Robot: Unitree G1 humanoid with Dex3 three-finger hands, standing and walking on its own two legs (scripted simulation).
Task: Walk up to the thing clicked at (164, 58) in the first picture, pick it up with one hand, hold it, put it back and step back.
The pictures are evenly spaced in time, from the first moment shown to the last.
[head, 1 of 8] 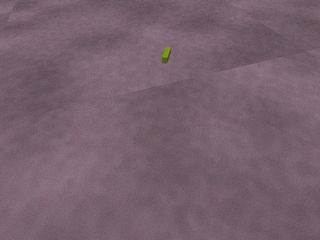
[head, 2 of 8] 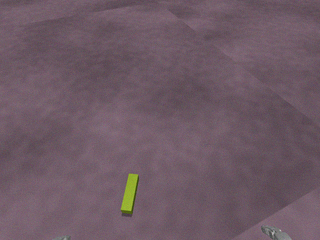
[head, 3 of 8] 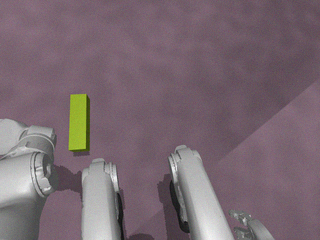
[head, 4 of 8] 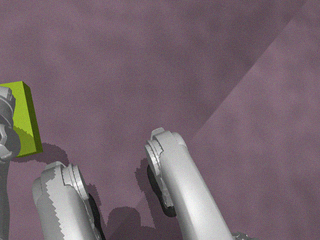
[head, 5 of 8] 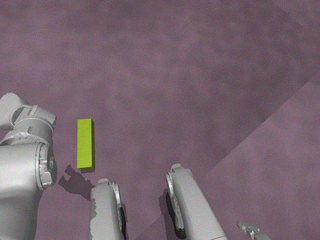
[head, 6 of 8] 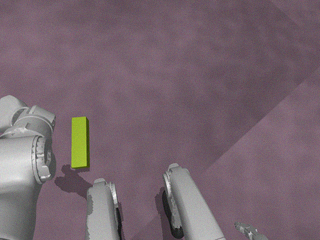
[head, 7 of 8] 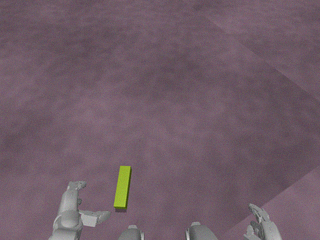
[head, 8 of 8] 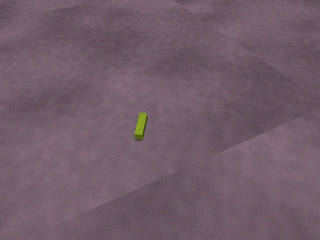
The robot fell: no
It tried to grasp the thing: yes
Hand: left
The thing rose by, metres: 0.00
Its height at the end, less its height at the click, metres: +0.00
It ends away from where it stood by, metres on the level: 0.00
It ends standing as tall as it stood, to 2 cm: yes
